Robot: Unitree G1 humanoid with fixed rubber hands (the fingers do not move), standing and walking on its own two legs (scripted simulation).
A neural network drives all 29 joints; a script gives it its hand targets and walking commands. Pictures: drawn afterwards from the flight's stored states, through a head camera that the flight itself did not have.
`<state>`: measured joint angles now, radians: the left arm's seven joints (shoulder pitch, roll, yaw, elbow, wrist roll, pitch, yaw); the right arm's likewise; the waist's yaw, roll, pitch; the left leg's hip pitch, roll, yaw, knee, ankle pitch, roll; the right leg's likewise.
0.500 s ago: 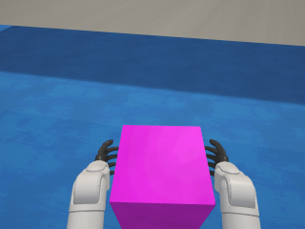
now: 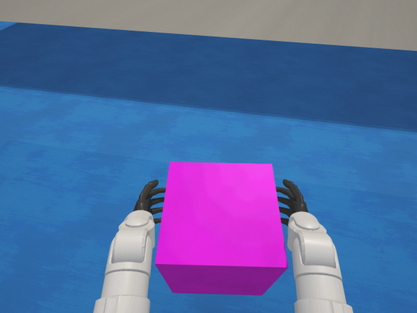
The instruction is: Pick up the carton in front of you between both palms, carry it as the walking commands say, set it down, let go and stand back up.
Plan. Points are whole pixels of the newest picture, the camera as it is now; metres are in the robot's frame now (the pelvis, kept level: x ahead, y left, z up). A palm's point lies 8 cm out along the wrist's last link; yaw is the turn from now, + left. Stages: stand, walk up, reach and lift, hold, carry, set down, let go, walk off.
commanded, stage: carry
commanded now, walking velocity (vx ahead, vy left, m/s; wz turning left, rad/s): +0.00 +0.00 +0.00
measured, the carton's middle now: (218, 232) +0.31 +0.00 -0.04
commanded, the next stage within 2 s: hold in 0.12 s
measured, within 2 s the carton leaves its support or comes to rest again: neither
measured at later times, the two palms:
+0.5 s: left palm (133, 229) +0.26 +0.16 +0.05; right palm (295, 227) +0.27 -0.14 +0.05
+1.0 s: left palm (139, 225) +0.31 +0.17 -0.02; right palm (275, 221) +0.33 -0.13 -0.02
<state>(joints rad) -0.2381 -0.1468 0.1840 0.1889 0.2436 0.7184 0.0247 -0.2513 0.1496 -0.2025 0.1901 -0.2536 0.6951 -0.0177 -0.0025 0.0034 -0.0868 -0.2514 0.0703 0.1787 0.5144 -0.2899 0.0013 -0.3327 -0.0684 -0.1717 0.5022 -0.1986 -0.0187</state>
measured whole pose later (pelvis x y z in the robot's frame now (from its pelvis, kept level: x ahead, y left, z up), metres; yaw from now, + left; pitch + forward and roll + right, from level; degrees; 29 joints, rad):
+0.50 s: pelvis -0.02 +0.00 +0.01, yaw +1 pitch -8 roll +0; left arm -0.28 -0.16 0.22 0.27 0.29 0.72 0.00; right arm -0.28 0.16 -0.23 0.24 -0.31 0.72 0.00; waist 0.00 0.02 0.05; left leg -0.05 0.00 0.00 0.41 -0.22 0.01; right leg -0.11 -0.01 -0.01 0.38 -0.14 0.00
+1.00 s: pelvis -0.03 +0.00 -0.01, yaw +5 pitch +3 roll +0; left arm -0.60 -0.16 0.53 0.63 0.48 0.43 -0.07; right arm -0.58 0.23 -0.55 0.54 -0.47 0.45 0.01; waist -0.02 0.02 0.10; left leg -0.42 -0.04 -0.09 0.68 -0.30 0.00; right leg -0.45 0.05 0.05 0.64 -0.23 -0.01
